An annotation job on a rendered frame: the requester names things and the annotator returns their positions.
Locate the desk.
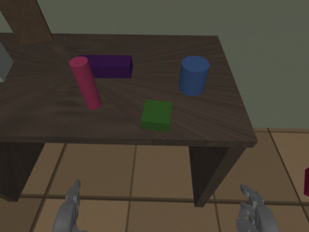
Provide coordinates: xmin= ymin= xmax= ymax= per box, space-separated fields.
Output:
xmin=0 ymin=33 xmax=258 ymax=207

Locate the right robot hand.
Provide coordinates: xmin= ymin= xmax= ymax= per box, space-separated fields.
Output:
xmin=236 ymin=184 xmax=280 ymax=232

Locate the left robot hand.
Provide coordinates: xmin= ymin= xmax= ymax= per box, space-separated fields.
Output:
xmin=52 ymin=179 xmax=87 ymax=232

